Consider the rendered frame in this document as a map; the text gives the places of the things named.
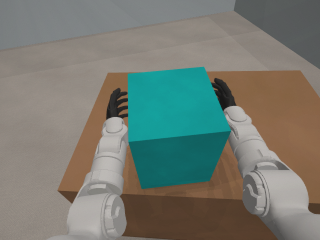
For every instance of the pedestal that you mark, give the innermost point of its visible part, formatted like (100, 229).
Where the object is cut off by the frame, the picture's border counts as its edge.
(284, 108)

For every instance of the robot left upper arm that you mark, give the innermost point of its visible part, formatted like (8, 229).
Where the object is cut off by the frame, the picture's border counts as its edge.
(95, 217)

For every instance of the robot right hand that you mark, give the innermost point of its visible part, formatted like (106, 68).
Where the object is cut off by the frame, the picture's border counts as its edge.
(224, 94)

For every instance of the robot right upper arm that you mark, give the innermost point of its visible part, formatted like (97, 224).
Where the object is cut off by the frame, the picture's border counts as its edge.
(279, 198)

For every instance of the right robot forearm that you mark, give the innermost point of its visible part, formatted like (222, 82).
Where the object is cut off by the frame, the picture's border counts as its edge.
(248, 146)

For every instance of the carton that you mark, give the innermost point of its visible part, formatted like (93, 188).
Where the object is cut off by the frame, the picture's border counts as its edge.
(177, 129)

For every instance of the robot left hand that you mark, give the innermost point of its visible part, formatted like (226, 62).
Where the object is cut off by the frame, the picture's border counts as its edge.
(112, 108)

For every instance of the left robot forearm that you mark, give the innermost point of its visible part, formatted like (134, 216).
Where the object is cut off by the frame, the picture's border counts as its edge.
(106, 174)

